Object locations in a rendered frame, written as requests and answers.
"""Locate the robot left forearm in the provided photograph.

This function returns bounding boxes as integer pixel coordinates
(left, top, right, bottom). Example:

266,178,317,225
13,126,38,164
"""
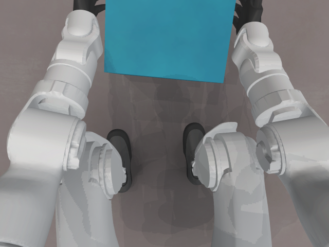
7,10,103,160

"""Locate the robot right shin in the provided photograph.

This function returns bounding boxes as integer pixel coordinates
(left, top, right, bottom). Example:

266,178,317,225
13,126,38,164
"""
192,122,264,184

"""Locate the left robot hand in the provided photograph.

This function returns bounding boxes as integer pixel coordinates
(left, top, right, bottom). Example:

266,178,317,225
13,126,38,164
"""
73,0,105,16

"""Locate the robot right forearm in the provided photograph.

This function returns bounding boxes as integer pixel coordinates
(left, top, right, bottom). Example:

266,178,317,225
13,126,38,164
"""
231,22,329,129

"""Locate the right robot upper arm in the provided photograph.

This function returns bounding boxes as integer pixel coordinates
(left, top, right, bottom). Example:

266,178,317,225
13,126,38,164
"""
256,116,329,247

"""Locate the left robot upper arm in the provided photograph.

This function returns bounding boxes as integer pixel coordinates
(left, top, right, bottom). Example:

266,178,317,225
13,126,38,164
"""
0,107,87,247

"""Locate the left robot foot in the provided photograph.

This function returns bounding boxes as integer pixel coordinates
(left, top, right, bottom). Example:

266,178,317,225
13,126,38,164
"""
107,129,132,193

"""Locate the right robot hand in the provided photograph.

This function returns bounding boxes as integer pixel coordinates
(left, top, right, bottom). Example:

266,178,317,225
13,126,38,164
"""
233,0,263,35

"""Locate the carton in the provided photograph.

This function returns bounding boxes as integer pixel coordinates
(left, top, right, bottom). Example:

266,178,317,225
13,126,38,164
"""
104,0,236,83

